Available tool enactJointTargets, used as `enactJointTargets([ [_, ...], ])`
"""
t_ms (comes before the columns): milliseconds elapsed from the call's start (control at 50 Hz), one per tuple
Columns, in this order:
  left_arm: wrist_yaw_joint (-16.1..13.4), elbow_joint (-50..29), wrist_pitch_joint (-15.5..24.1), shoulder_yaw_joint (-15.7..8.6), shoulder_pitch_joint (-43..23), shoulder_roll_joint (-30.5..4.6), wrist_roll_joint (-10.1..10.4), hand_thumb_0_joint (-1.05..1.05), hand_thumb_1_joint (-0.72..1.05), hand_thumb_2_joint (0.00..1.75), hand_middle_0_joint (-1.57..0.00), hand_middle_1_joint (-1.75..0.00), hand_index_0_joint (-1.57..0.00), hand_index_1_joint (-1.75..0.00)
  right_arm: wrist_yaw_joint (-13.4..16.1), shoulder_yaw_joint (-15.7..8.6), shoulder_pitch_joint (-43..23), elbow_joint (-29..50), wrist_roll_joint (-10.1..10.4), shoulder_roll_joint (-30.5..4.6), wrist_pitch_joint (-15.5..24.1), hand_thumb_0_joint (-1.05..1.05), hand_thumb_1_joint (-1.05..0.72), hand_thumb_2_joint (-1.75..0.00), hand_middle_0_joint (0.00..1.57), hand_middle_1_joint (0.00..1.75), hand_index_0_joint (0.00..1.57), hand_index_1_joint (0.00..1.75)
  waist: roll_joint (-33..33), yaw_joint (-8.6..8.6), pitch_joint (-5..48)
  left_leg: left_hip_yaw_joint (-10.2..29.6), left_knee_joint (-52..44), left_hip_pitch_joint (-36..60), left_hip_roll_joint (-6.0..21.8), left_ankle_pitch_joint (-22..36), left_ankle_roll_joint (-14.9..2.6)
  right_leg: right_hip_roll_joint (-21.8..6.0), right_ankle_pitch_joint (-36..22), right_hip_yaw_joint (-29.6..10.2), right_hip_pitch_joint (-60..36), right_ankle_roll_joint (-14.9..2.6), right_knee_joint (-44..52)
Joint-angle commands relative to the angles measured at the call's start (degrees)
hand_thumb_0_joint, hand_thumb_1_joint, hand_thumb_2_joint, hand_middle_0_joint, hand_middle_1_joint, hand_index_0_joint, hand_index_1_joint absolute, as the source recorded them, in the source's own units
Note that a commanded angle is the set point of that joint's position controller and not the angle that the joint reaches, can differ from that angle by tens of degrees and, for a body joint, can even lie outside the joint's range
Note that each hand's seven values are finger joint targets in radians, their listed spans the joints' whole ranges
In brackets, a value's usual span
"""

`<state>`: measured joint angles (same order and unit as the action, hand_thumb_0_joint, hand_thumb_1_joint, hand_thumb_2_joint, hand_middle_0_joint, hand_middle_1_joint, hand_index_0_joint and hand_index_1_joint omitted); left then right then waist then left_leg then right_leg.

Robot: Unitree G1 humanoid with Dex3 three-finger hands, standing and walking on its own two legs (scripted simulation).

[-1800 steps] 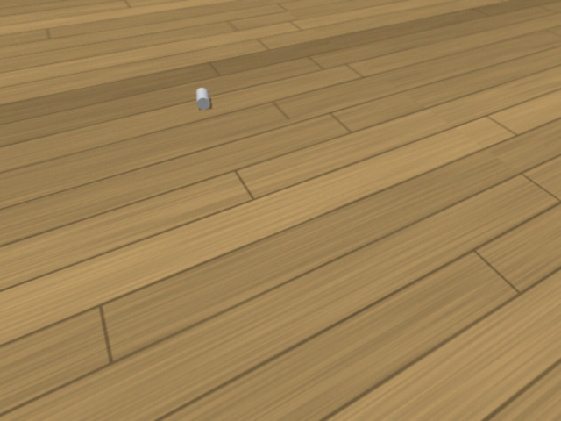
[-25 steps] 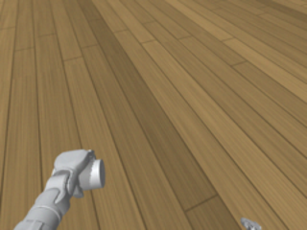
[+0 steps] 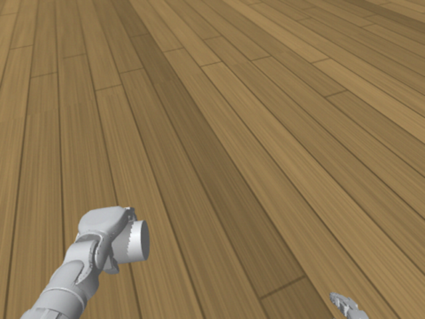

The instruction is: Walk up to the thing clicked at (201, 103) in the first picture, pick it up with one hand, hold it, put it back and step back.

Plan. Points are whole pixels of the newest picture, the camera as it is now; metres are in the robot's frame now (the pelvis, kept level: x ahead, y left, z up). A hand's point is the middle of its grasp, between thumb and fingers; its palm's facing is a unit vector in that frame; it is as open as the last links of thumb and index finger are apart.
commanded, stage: hold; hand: left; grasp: from above
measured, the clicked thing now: (114, 243) +0.30 +0.22 -0.06
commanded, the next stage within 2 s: crouch in 0.54 s
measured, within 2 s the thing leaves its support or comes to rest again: neither
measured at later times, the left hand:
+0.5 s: hand (112, 245) +0.29 +0.22 -0.04, palm faces -0.45 -0.08 -0.89, open 11.0 cm
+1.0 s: hand (120, 261) +0.28 +0.22 -0.11, palm faces -0.49 -0.05 -0.87, open 11.0 cm
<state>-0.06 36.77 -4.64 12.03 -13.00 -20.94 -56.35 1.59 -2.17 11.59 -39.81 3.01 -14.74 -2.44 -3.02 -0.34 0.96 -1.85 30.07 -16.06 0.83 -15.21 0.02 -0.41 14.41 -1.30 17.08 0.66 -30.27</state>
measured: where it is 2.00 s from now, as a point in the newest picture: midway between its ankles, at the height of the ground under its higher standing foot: outside the picture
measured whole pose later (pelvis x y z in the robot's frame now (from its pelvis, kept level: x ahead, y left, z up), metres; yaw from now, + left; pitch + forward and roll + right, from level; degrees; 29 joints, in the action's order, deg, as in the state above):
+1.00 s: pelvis -0.01 +0.00 -0.01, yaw +1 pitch +6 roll +0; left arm -10.4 51.9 -1.7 11.8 -17.7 -19.1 -61.0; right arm 0.5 -2.7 11.2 -40.7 1.6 -14.4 -3.1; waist -0.2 -2.2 0.5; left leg -0.8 35.4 -24.5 0.8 -16.4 0.3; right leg -0.4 15.9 -0.4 25.1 0.4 -35.5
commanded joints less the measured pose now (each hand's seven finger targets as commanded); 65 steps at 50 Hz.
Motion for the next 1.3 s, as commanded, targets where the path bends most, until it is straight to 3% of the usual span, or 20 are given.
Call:
enactJointTargets([
  [0, -2.32, -12.55, 0.06, -6.28, -18.53, -11.97, -0.48, 0.00, 0.57, 0.96, -0.97, -0.81, -0.96, -0.82, 0.42, -2.15, -4.88, 7.97, 0.14, -7.59, 2.53, 0.00, -0.90, -0.90, 0.20, 0.30, 0.20, 0.30, 1.08, 0.68, 13.59, 0.72, -3.97, 6.40, -1.64, 11.76, -0.56, 1.70, -9.58, 1.00, -3.97, -1.13, 4.97],
  [20, -1.99, -12.06, 0.14, -5.85, -18.10, -11.48, -0.35, 0.00, 0.56, 0.96, -0.96, -0.81, -0.95, -0.82, 0.42, -2.07, -4.52, 7.99, 0.19, -7.72, 2.56, 0.00, -0.90, -0.90, 0.20, 0.30, 0.20, 0.30, 2.23, -0.13, 13.05, 0.72, -3.88, 6.42, -1.60, 12.18, -0.70, 1.76, -10.07, 0.94, -3.80, -1.09, 4.85],
  [100, -1.65, -14.67, 0.68, -6.75, -19.87, -13.27, -0.58, 0.00, 0.58, 0.97, -0.98, -0.81, -0.97, -0.82, 0.52, -2.08, -4.87, 8.26, 0.20, -7.42, 2.41, 0.00, -0.90, -0.90, 0.20, 0.30, 0.20, 0.30, 0.43, 1.07, 14.81, 0.63, -4.05, 7.43, -1.82, 13.68, -0.59, 1.60, -11.35, 0.95, -5.31, -1.16, 5.01],
  [120, -1.62, -13.97, 0.67, -5.72, -19.03, -11.90, -0.47, 0.00, 0.57, 0.99, -0.97, -0.82, -0.96, -0.84, 0.46, -2.04, -4.48, 8.24, 0.15, -7.48, 2.35, 0.00, -0.90, -0.90, 0.20, 0.30, 0.20, 0.30, 1.10, 0.17, 14.63, 0.56, -3.90, 7.33, -1.76, 13.78, -0.69, 1.61, -11.64, 0.82, -4.95, -1.16, 5.01],
  [220, -2.80, -15.31, 0.79, -7.73, -21.64, -14.12, -0.82, 0.00, 0.58, 0.97, -0.96, -0.83, -0.96, -0.84, 0.67, -2.08, -4.81, 7.95, 0.11, -7.57, 2.10, 0.00, -0.90, -0.90, 0.20, 0.30, 0.20, 0.30, 0.82, 0.43, 15.34, 0.30, -4.02, 7.97, -1.93, 13.67, -0.79, 1.52, -11.81, 0.79, -5.16, -0.96, 5.45],
  [280, -2.98, -13.14, 0.80, -7.76, -21.65, -14.03, -0.99, 0.00, 0.58, 0.99, -0.96, -0.85, -0.96, -0.86, 0.69, -2.09, -4.82, 7.63, 0.07, -7.67, 2.05, 0.00, -0.90, -0.90, 0.20, 0.30, 0.20, 0.30, 0.86, 0.37, 14.12, 0.52, -4.42, 7.77, -1.68, 12.75, -0.63, 1.68, -10.52, 0.97, -4.49, -1.12, 5.56],
  [360, -2.79, -12.26, 0.64, -5.39, -17.99, -10.52, -0.90, 0.00, 0.58, 1.00, -0.96, -0.87, -0.96, -0.87, 0.47, -2.27, -4.83, 7.79, 0.03, -7.44, 2.08, 0.00, -0.89, -0.90, 0.20, 0.30, 0.20, 0.30, 1.67, 0.14, 13.39, 0.59, -4.55, 7.68, -1.74, 12.74, -0.65, 1.59, -10.46, 1.08, -4.31, -1.19, 5.76],
  [440, -2.77, -14.14, 0.72, -7.01, -20.48, -13.31, -0.66, 0.00, 0.59, 1.02, -0.97, -0.86, -0.97, -0.87, 0.59, -2.41, -4.97, 7.88, 0.08, -7.59, 2.03, 0.00, -0.90, -0.90, 0.20, 0.30, 0.20, 0.30, 0.87, 0.71, 15.12, 0.48, -4.36, 8.23, -1.82, 14.09, -0.66, 1.46, -11.93, 0.98, -5.45, -1.07, 5.82],
  [480, -2.90, -13.52, 0.80, -6.11, -21.74, -12.44, -0.68, 0.00, 0.60, 1.03, -0.99, -0.86, -0.98, -0.87, 0.64, -2.07, -4.80, 7.66, 0.04, -7.27, 1.98, 0.00, -0.90, -0.90, 0.20, 0.30, 0.20, 0.30, 1.52, 0.12, 14.86, 0.29, -4.47, 7.97, -1.85, 13.36, -0.85, 1.46, -11.58, 0.93, -5.39, -0.98, 5.99],
  [540, -3.51, -12.28, 0.60, -7.40, -19.41, -13.08, -0.98, 0.00, 0.58, 1.00, -0.96, -0.86, -0.96, -0.87, 0.69, -2.27, -4.89, 7.71, 0.07, -7.54, 1.85, 0.00, -0.90, -0.90, 0.20, 0.30, 0.20, 0.30, 1.63, 0.68, 13.38, 0.33, -4.84, 7.53, -1.84, 12.60, -0.69, 1.46, -10.51, 1.00, -5.01, -1.12, 6.27],
  [600, -3.52, -13.07, 0.70, -5.57, -21.00, -11.53, -0.92, 0.00, 0.59, 1.01, -0.96, -0.88, -0.96, -0.88, 0.50, -2.31, -4.83, 7.61, -0.08, -7.56, 1.91, 0.00, -0.90, -0.90, 0.20, 0.30, 0.20, 0.30, 1.15, 0.23, 13.92, 0.75, -5.07, 8.27, -1.50, 12.68, -0.46, 1.61, -10.36, 1.22, -4.67, -1.34, 6.07],
  [620, -3.63, -13.17, 0.66, -6.55, -20.97, -12.69, -1.09, 0.00, 0.65, 0.95, -0.98, -0.89, -1.00, -0.86, 0.51, -2.42, -4.97, 7.76, 0.00, -7.70, 1.91, 0.00, -0.91, -0.91, 0.20, 0.30, 0.20, 0.30, 0.53, 0.77, 14.30, 0.92, -5.14, 8.31, -1.37, 13.10, -0.34, 1.68, -10.55, 1.37, -4.96, -1.39, 5.91],
  [640, -3.62, -12.58, 0.61, -6.02, -19.87, -11.86, -1.04, 0.00, 0.57, 0.97, -0.90, -0.84, -0.92, -0.83, 0.52, -2.39, -5.17, 7.88, 0.03, -7.60, 1.86, 0.00, -0.87, -0.89, 0.20, 0.30, 0.20, 0.30, 0.35, 0.91, 14.14, 0.82, -5.13, 8.32, -1.51, 12.83, -0.25, 1.64, -10.18, 1.39, -4.57, -1.45, 5.95],
  [720, -4.36, -9.54, 0.86, -5.92, -18.22, -11.13, -1.51, 0.00, 0.57, 1.01, -0.97, -0.78, -0.95, -0.80, 0.47, -2.33, -4.56, 7.44, -0.09, -7.35, 1.64, 0.00, -0.88, -0.90, 0.20, 0.30, 0.20, 0.30, 3.03, -0.16, 12.10, 0.37, -4.47, 6.54, -1.94, 12.50, -0.82, 1.28, -10.74, 0.97, -4.20, -0.99, 6.27],
  [800, -7.00, -4.88, 1.99, -5.40, -17.35, -9.44, -2.67, 0.00, 0.55, 0.97, -0.96, -0.73, -0.94, -0.76, 0.21, -2.58, -3.29, 6.76, -0.29, -7.44, 1.24, 0.00, -0.88, -0.90, 0.20, 0.30, 0.20, 0.30, 4.91, -0.86, 10.12, 0.46, -3.90, 4.61, -2.15, 10.16, -0.76, 1.16, -8.53, 0.93, -2.14, -1.04, 5.74],
  [900, -12.70, 2.65, 2.85, -4.47, -24.23, -8.77, -4.56, 0.00, 0.55, 0.93, -0.95, -0.72, -0.94, -0.74, -0.44, -3.12, -0.23, 4.28, -1.20, -7.97, 0.82, 0.00, -0.88, -0.89, 0.20, 0.30, 0.20, 0.30, 3.40, -3.02, 12.40, 0.52, 1.50, 1.09, -1.82, 11.14, -0.40, 1.21, -9.76, 1.22, 3.75, -1.20, 0.80],
  [940, -15.20, 7.14, 3.25, -5.65, -25.96, -9.89, -5.72, 0.00, 0.54, 0.89, -0.93, -0.74, -0.93, -0.74, -0.72, -3.46, 1.31, 2.99, -1.67, -8.52, 0.96, 0.00, -0.88, -0.89, 0.20, 0.30, 0.20, 0.30, 3.22, -3.51, 13.83, 0.54, 5.83, -2.79, -1.59, 9.74, -0.23, 1.19, -8.46, 1.49, 8.13, -1.29, -2.90],
  [1080, -22.88, 15.80, 5.61, -5.85, -35.33, -7.67, -9.42, 0.00, 0.52, 0.82, -0.89, -0.76, -0.90, -0.74, -1.55, -4.52, 4.99, 2.52, -3.34, -9.09, 2.97, 0.00, -0.88, -0.89, 0.20, 0.30, 0.20, 0.30, -1.56, -5.61, 25.41, 0.59, 25.94, -21.96, -1.34, 2.61, 0.39, 1.19, -2.66, 1.56, 29.30, -2.00, -22.85],
  [1220, -26.89, 24.06, 3.95, -8.66, -44.33, -12.82, -9.47, 0.00, 0.51, 0.85, -0.89, -0.73, -0.90, -0.72, -0.48, -4.51, 7.84, 0.99, -4.26, -9.76, 4.26, 0.00, -0.88, -0.89, 0.20, 0.30, 0.20, 0.30, -2.04, -7.05, 36.09, 1.45, 40.98, -40.48, -1.35, -1.26, -0.78, 2.06, 0.90, 2.67, 43.04, -2.44, -38.32],
  [1280, -27.12, 23.96, 2.80, -10.97, -45.53, -16.10, -8.37, 0.00, 0.55, 0.84, -0.92, -0.75, -0.93, -0.74, -0.25, -4.62, 8.15, 0.81, -4.76, -10.00, 4.92, 0.00, -0.88, -0.89, 0.20, 0.30, 0.20, 0.30, -3.57, -6.05, 40.54, 1.33, 45.42, -46.75, -1.61, -4.01, -0.99, 1.81, 2.84, 2.47, 45.91, -2.53, -42.61],
])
